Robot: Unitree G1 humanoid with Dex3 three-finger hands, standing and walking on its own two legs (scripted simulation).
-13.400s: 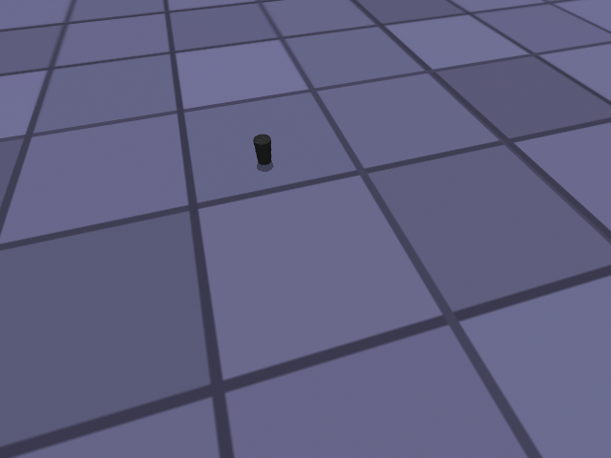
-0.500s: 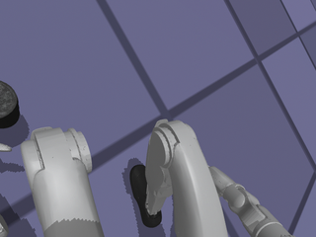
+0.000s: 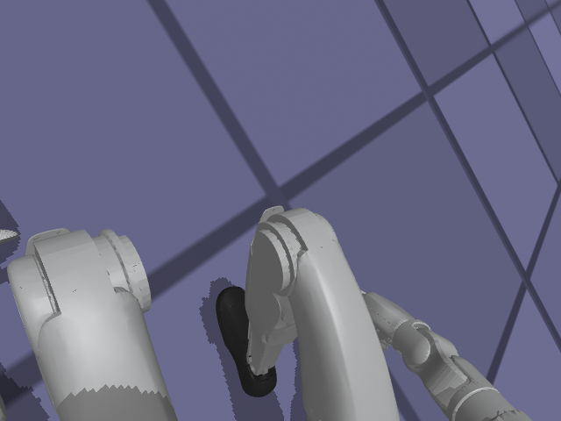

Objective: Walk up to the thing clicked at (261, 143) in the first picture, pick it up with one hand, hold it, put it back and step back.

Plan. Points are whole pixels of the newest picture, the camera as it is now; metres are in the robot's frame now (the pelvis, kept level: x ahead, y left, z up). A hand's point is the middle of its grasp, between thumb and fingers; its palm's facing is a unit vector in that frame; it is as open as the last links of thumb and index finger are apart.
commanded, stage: close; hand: left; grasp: from the side
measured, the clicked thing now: out of the picture +0.40 +0.30 -0.20
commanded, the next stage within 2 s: settle in 0.54 s
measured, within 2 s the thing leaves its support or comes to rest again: leaves its support in 0.92 s
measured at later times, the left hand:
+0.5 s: hand out of the picture +0.39 +0.31 -0.17, palm faces +0.42 -0.91 +0.00, open 11.3 cm
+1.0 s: hand out of the picture +0.40 +0.31 -0.15, palm faces +0.40 -0.92 +0.01, open 11.6 cm
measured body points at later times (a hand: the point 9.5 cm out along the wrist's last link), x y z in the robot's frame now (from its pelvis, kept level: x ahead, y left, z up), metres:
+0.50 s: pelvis +0.00 +0.00 +0.00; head +0.21 +0.20 +0.34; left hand +0.37 +0.36 -0.16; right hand +0.19 -0.23 -0.03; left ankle +0.09 +0.13 -0.24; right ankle +0.13 -0.12 -0.24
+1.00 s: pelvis +0.00 +0.00 +0.01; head +0.22 +0.20 +0.35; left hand +0.37 +0.36 -0.15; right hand +0.18 -0.23 -0.03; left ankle +0.09 +0.13 -0.24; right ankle +0.13 -0.12 -0.24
